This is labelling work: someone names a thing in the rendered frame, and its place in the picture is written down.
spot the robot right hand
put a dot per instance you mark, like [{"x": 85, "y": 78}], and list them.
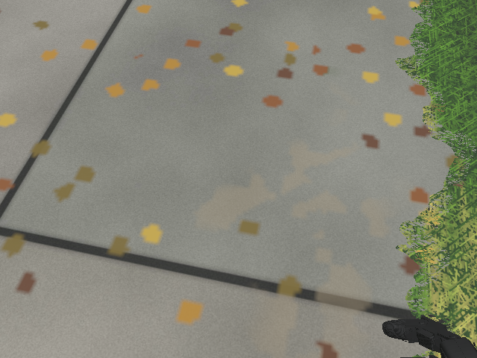
[{"x": 432, "y": 335}]

